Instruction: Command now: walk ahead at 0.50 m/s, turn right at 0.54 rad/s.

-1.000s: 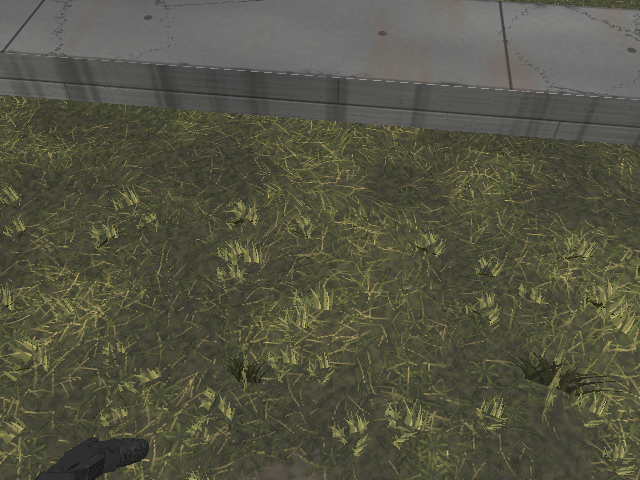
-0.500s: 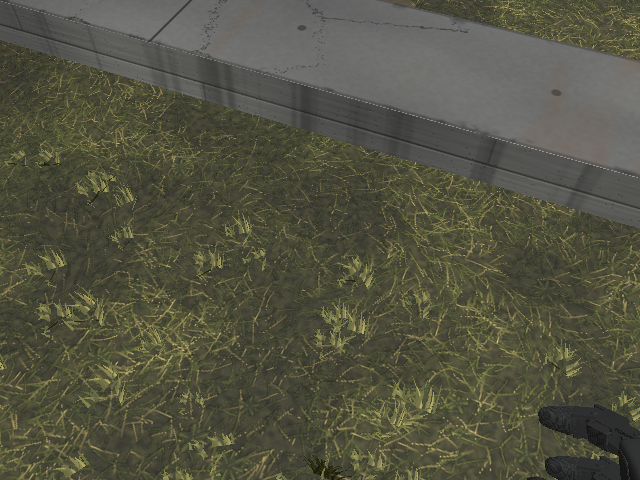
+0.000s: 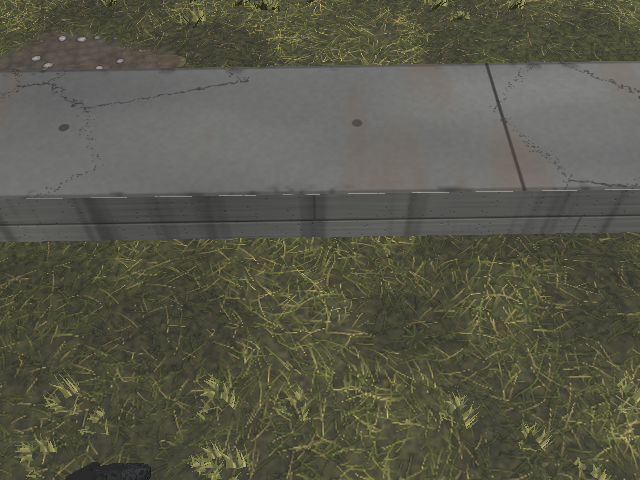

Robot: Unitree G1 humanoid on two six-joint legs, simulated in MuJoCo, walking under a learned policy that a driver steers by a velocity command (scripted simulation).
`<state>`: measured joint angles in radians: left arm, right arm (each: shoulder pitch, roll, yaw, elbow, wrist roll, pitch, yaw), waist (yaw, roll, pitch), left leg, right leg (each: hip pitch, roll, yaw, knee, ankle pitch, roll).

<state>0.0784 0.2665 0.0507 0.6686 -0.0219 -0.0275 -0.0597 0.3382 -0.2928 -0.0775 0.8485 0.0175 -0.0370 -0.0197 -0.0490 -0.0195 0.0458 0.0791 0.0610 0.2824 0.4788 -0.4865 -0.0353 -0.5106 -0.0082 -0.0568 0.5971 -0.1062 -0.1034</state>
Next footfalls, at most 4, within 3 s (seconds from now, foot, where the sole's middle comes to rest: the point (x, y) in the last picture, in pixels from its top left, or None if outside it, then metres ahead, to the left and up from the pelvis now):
0.46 left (286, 477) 0.46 0.08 -0.75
0.86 right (416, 474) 0.45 -0.17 -0.75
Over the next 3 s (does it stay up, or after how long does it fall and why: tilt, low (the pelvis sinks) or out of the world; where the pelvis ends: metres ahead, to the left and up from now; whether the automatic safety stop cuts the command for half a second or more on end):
stays up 0.48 -0.09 0.02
